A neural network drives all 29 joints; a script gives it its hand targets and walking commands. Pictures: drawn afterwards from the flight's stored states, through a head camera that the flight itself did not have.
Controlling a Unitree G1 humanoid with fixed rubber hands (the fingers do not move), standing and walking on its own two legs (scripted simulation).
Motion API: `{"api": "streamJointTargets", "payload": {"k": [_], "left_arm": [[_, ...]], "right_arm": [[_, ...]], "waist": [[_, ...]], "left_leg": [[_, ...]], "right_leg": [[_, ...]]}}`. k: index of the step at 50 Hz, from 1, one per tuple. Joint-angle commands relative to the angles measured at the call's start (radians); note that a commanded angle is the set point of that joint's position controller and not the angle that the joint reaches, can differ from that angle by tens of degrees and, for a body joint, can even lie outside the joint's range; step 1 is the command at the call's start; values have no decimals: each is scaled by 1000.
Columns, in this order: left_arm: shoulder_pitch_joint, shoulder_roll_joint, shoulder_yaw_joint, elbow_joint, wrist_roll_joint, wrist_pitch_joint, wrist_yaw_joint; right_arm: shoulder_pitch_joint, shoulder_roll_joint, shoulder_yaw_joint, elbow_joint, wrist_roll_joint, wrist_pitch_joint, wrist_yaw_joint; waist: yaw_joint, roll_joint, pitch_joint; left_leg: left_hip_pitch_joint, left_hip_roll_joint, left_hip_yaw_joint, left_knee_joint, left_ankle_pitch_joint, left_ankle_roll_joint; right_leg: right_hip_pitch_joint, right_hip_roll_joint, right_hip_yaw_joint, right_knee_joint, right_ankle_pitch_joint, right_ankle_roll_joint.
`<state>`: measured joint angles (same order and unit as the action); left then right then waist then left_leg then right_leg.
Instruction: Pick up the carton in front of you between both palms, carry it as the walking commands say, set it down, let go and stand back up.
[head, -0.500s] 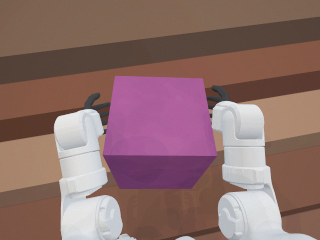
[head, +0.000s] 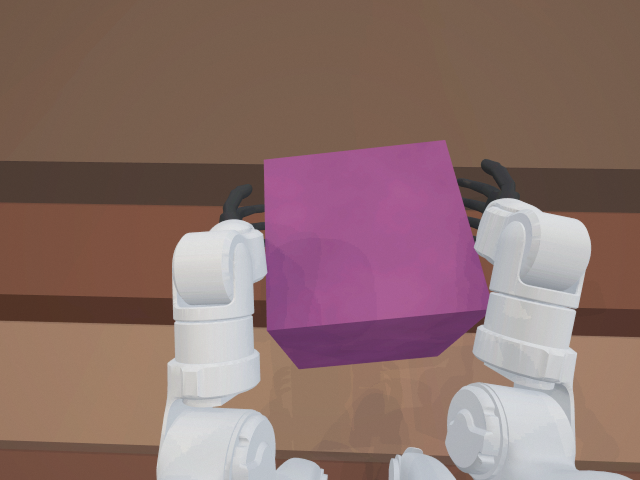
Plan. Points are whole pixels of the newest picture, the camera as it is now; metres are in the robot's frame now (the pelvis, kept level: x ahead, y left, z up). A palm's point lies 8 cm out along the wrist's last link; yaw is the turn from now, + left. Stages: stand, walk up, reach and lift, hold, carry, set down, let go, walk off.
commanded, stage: carry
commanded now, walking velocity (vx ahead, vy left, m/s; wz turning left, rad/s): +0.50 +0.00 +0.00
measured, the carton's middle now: (361, 270) +0.39 +0.01 +0.02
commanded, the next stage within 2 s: none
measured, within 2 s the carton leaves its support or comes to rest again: neither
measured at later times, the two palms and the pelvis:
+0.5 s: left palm out of the picture +0.72 +0.13 +0.36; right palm out of the picture +0.68 -0.15 +0.36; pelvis +0.33 +0.03 +0.21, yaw +1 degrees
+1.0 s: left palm out of the picture +0.99 +0.12 +0.54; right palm out of the picture +1.04 -0.16 +0.53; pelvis +0.64 -0.08 +0.38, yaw +2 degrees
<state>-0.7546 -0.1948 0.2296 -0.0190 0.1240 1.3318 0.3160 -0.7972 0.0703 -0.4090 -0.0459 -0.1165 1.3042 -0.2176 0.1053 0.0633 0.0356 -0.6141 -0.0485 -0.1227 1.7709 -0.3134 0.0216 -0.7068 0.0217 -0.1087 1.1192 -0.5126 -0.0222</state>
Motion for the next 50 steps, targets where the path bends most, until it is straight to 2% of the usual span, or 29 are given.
{"api": "streamJointTargets", "payload": {"k": [1, 3, 5, 7, 8, 10, 11, 12, 13, 14, 15, 16, 18, 20, 23, 26, 29, 30, 32, 33, 35, 36, 37, 38, 39, 41, 43, 47, 50], "left_arm": [[-999, -1011, -709, -367, -541, -102, -294], [-979, -1016, -739, -387, -562, -96, -307], [-937, -965, -719, -296, -564, -76, -318], [-857, -904, -690, -167, -537, -54, -328], [-845, -885, -682, -147, -531, -47, -331], [-828, -842, -643, -57, -524, -30, -337], [-832, -835, -618, -50, -514, -23, -338], [-904, -856, -631, -110, -548, -24, -341], [-985, -844, -614, -156, -570, -11, -338], [-976, -853, -575, -128, -535, 4, -330], [-930, -854, -523, -74, -487, 13, -324], [-877, -847, -475, -18, -439, 18, -319], [-867, -877, -444, -85, -419, 9, -317], [-914, -838, -421, -103, -347, 2, -293], [-851, -742, -382, -58, -259, -16, -270], [-862, -728, -374, 10, -221, -23, -266], [-865, -710, -363, 99, -226, 4, -271], [-880, -700, -362, 132, -234, 14, -271], [-870, -672, -337, 219, -236, 34, -270], [-875, -674, -315, 252, -236, 43, -272], [-945, -765, -322, 233, -288, 46, -263], [-969, -819, -327, 211, -316, 42, -265], [-982, -848, -319, 214, -332, 39, -273], [-986, -880, -312, 216, -362, 37, -283], [-990, -943, -361, 169, -405, 27, -296], [-1203, -1017, -422, 43, -519, 15, -322], [-1230, -1039, -452, -17, -556, -5, -335], [-1111, -1119, -474, 34, -546, -11, -353], [-1034, -1064, -459, 100, -504, -7, -354]], "right_arm": [[-626, 1043, 690, -18, 317, -26, 205], [-662, 1006, 711, -109, 308, -51, 183], [-625, 951, 701, -80, 272, -53, 163], [-535, 878, 679, -4, 224, -41, 158], [-540, 868, 686, 14, 224, -32, 157], [-510, 821, 644, 100, 207, -4, 152], [-480, 822, 640, 148, 203, 7, 147], [-547, 849, 644, 106, 239, 9, 145], [-608, 873, 663, 73, 267, 11, 144], [-608, 876, 673, 85, 292, 20, 145], [-615, 900, 679, 71, 320, 26, 145], [-617, 962, 724, 47, 350, 28, 153], [-864, 1076, 794, -152, 472, 7, 187], [-960, 1140, 817, -161, 565, 6, 214], [-952, 1157, 829, -83, 598, 5, 239], [-1008, 1129, 791, -30, 600, 21, 254], [-953, 1089, 713, 131, 560, 44, 264], [-938, 1080, 663, 196, 538, 53, 265], [-856, 1031, 562, 324, 482, 68, 266], [-828, 1020, 506, 383, 463, 71, 266], [-887, 1050, 487, 340, 454, 70, 266], [-981, 1045, 476, 271, 451, 72, 258], [-994, 1062, 452, 263, 424, 77, 248], [-945, 1070, 442, 257, 391, 76, 238], [-968, 1046, 423, 203, 378, 72, 230], [-943, 1012, 390, 208, 312, 69, 208], [-935, 1028, 427, 180, 282, 57, 191], [-945, 1003, 517, 67, 259, 11, 166], [-862, 984, 551, 112, 257, 2, 166]], "waist": [[49, -165, -656], [21, -77, -596], [19, -86, -537], [49, -171, -476], [29, -158, -454], [22, -149, -416], [-67, -197, -494], [-181, -345, -632], [-285, -316, -740], [-318, 4, -822], [-278, 277, -887], [-268, 151, -892], [-236, -50, -732], [-192, 21, -677], [-192, -39, -594], [-223, -60, -503], [-265, 3, -416], [-258, -19, -405], [-228, 5, -369], [-196, 73, -387], [-42, 282, -561], [77, 293, -652], [111, 4, -762], [56, -327, -819], [34, -281, -851], [-16, -161, -745], [-28, -202, -680], [-7, -71, -623], [2, -68, -577]], "left_leg": [[-584, 49, -92, 123, -195, 106], [-612, 88, -32, -44, -236, 93], [-623, 74, 142, -33, -180, 87], [-777, 96, 121, 48, -349, 109], [-781, 111, 118, -36, -378, 108], [-512, 122, 208, -460, -261, 115], [-58, 17, 364, -685, -146, 137], [310, -33, 395, -726, -72, 147], [585, -44, 293, -820, 24, 185], [773, 164, -217, -1082, 268, 307], [888, 367, -694, -1240, 648, 445], [911, 339, -651, -1163, 750, 456], [762, 302, -459, -1157, 487, 337], [677, 304, -428, -1233, 213, 276], [733, 342, -340, -1253, 253, 240], [731, 351, -206, -1322, 376, 276], [869, 400, -264, -1458, 326, 298], [903, 349, -217, -1436, 324, 253], [821, 287, -35, -1540, 385, 177], [664, 271, 38, -1613, 444, 157], [482, 260, 211, -1403, 1324, 146], [448, 255, 249, -1102, 1555, 99], [267, 134, 163, -694, 1089, 13], [51, -80, 116, -263, 113, -67], [-19, -36, -44, -6, 104, -22], [-134, 7, -78, 186, 115, 34], [-272, 40, -17, 187, 102, 82], [-425, 89, 29, -19, -9, 96], [-537, 106, 121, -48, 18, 90]], "right_leg": [[1041, -298, 606, -510, 574, -196], [1016, -304, 516, -570, 638, -183], [982, -292, 409, -672, 808, -231], [1051, -340, 389, -775, 792, -254], [1044, -299, 374, -801, 800, -213], [963, -208, 195, -816, 1066, -146], [730, -173, 111, -830, 1439, -126], [580, -196, 88, -681, 1772, -106], [449, -188, 13, -317, 1851, -73], [216, -18, 74, 152, 1062, 10], [35, 200, 173, 592, 220, 78], [-39, 138, 315, 787, 206, 19], [-191, 76, 261, 793, 214, -30], [-222, 17, 243, 812, 206, -55], [-368, -38, 254, 721, 50, -90], [-485, -56, 120, 712, 133, -95], [-787, -99, 127, 935, -120, -105], [-782, -120, 145, 806, -188, -110], [-527, -143, 62, 317, -59, -105], [-241, -134, -7, 113, 138, -110], [325, 69, -188, -16, 154, -113], [484, 74, -68, -92, 200, -139], [674, -69, 413, -433, 80, -234], [797, -331, 952, -698, 260, -378], [812, -338, 1024, -673, 323, -384], [705, -295, 817, -613, 403, -289], [711, -256, 667, -608, 261, -228], [847, -276, 516, -615, 425, -204], [914, -298, 412, -656, 519, -249]]}}
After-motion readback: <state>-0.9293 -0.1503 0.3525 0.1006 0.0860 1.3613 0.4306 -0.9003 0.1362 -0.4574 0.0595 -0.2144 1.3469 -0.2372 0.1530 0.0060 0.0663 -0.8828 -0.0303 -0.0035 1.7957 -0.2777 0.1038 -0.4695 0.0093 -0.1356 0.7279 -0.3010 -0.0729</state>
